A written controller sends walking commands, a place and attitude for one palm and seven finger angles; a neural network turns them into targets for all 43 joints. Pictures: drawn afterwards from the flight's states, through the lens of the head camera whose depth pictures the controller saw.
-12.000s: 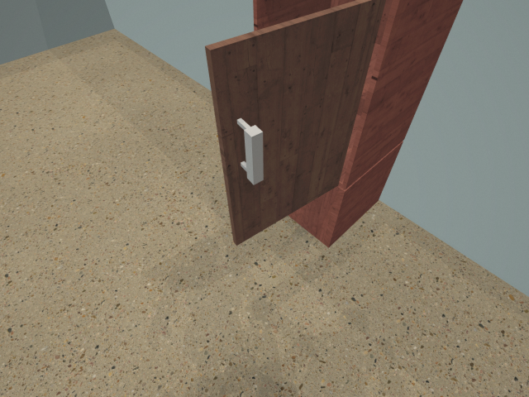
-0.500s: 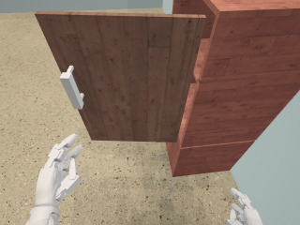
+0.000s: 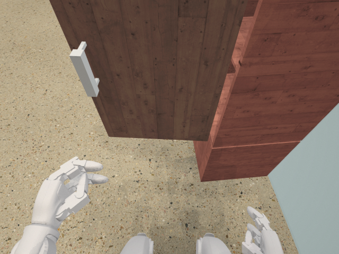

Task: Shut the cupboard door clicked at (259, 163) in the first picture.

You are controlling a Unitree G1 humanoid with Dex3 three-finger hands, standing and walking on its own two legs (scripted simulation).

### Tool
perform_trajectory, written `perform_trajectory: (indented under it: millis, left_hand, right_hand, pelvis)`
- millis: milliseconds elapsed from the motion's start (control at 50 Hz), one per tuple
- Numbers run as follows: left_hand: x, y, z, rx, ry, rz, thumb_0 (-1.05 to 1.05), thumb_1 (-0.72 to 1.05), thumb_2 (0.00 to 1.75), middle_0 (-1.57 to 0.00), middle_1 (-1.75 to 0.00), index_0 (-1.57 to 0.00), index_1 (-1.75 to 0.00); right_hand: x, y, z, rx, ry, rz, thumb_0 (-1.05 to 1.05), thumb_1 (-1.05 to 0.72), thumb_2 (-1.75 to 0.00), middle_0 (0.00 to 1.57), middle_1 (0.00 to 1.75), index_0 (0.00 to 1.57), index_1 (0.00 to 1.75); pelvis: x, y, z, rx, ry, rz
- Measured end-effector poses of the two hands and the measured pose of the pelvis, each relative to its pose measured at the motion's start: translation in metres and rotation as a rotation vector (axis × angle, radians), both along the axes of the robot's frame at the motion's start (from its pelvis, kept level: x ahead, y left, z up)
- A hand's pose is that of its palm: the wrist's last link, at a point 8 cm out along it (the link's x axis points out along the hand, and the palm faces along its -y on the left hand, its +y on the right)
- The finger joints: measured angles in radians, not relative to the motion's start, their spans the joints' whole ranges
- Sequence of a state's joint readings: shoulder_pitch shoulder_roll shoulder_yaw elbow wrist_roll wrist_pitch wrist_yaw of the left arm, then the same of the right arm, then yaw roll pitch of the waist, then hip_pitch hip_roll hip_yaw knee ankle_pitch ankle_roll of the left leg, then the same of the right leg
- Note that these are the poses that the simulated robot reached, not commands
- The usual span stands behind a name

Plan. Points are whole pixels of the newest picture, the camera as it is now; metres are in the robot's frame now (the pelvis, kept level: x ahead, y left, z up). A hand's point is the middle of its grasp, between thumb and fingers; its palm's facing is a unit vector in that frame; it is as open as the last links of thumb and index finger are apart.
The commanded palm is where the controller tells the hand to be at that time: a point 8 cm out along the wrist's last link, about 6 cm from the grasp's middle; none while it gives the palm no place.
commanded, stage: raise the hand and make a fist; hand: left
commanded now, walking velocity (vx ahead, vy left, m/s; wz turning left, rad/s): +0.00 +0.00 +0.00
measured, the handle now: (88, 69) +0.55 +0.25 +0.11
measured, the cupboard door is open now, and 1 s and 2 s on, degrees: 82 82 82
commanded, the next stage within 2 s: bring the fist close to the handle in 1.16 s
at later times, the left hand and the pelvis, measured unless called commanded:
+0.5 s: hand (69, 180) +0.25 +0.21 +0.09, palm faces +0.01 -1.00 -0.04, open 3.1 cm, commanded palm +0.22 +0.26 +0.10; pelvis +0.03 +0.02 +0.02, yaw +0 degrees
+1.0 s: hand (75, 169) +0.26 +0.19 +0.11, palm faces +0.00 -1.00 -0.03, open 3.1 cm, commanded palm +0.23 +0.25 +0.11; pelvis +0.03 +0.01 +0.03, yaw +0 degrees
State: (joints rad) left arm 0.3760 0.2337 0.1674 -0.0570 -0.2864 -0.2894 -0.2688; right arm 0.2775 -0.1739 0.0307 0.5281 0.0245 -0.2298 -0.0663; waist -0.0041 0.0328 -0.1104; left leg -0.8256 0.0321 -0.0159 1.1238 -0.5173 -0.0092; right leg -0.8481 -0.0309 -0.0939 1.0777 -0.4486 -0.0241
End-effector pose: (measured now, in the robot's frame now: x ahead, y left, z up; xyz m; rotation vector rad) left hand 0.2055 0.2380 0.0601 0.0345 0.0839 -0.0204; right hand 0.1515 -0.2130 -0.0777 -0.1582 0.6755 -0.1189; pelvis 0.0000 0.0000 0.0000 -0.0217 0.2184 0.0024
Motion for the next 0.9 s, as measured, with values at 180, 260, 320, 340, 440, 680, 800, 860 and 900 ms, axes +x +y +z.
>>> perform_trajectory:
  millis: [180,260,320,340,440,680,800,860,900]
  left_hand:
    - [0.002,0.017,0.011,0.011,-0.049,0.027,0.02,0.90,0.90,-0.88,-1.05,-0.89,-1.05]
    - [0.007,0.017,0.013,0.001,-0.048,0.008,0.02,0.90,0.90,-0.96,-1.13,-0.96,-1.13]
    - [0.010,0.019,0.019,-0.003,-0.058,0.015,0.02,0.90,0.90,-1.01,-1.19,-1.01,-1.19]
    - [0.011,0.020,0.021,-0.002,-0.062,0.019,0.02,0.90,0.90,-1.03,-1.21,-1.03,-1.21]
    - [0.015,0.024,0.031,0.002,-0.075,0.034,0.02,0.90,0.90,-1.12,-1.31,-1.12,-1.31]
    - [0.027,0.025,0.048,0.007,-0.077,0.026,0.02,0.90,0.90,-1.27,-1.47,-1.28,-1.47]
    - [0.034,0.022,0.056,0.009,-0.082,0.017,0.02,0.90,0.90,-1.29,-1.49,-1.29,-1.49]
    - [0.035,0.019,0.057,0.006,-0.075,0.018,0.02,0.90,0.90,-1.29,-1.49,-1.30,-1.49]
    - [0.035,0.017,0.056,0.000,-0.069,0.018,0.02,0.90,0.90,-1.30,-1.50,-1.30,-1.49]
  right_hand:
    - [-0.005,-0.013,0.011,-0.087,0.040,0.002,0.02,-0.90,-0.90,0.20,0.30,0.21,0.30]
    - [0.013,-0.015,0.022,-0.115,0.000,0.011,0.02,-0.91,-0.90,0.20,0.30,0.20,0.30]
    - [0.029,-0.010,0.032,-0.117,-0.038,0.021,0.02,-0.91,-0.90,0.20,0.30,0.20,0.30]
    - [0.034,-0.008,0.035,-0.115,-0.050,0.026,0.02,-0.91,-0.90,0.20,0.30,0.20,0.30]
    - [0.056,0.007,0.046,-0.088,-0.094,0.064,0.01,-0.91,-0.90,0.20,0.30,0.20,0.30]
    - [0.059,0.019,0.046,-0.041,-0.070,0.098,0.01,-0.91,-0.90,0.20,0.30,0.21,0.30]
    - [0.045,0.008,0.044,-0.043,-0.036,0.072,0.01,-0.91,-0.90,0.20,0.30,0.21,0.30]
    - [0.039,0.000,0.044,-0.048,-0.025,0.057,0.01,-0.91,-0.90,0.20,0.30,0.21,0.30]
    - [0.036,-0.005,0.044,-0.053,-0.022,0.048,0.01,-0.91,-0.90,0.20,0.30,0.21,0.30]
  pelvis:
    - [0.011,0.015,0.007,-0.003,0.002,0.001]
    - [0.016,0.019,0.009,-0.007,-0.003,0.002]
    - [0.021,0.021,0.012,-0.010,-0.009,0.002]
    - [0.022,0.021,0.013,-0.010,-0.011,0.003]
    - [0.028,0.022,0.018,-0.014,-0.020,0.008]
    - [0.034,0.019,0.027,-0.014,-0.047,0.014]
    - [0.034,0.015,0.031,-0.007,-0.062,0.011]
    - [0.034,0.012,0.033,-0.003,-0.066,0.008]
    - [0.033,0.011,0.034,0.000,-0.067,0.006]
